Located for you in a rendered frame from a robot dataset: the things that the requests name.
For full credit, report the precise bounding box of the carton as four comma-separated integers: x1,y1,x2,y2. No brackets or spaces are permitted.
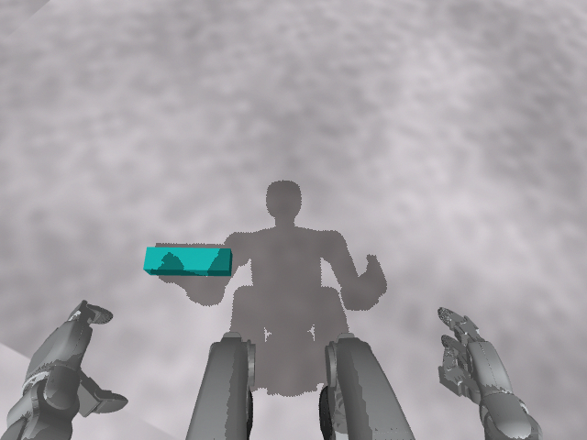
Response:
143,247,233,276

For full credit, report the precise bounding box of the left robot hand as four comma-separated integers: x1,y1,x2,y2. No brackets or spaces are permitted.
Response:
25,300,128,418

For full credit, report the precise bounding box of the right robot arm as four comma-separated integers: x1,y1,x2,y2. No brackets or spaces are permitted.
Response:
479,393,543,440

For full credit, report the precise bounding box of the right robot hand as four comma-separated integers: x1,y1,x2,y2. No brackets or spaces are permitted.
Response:
437,307,514,407

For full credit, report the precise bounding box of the left robot arm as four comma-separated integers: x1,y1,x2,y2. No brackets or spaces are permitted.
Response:
0,366,81,440

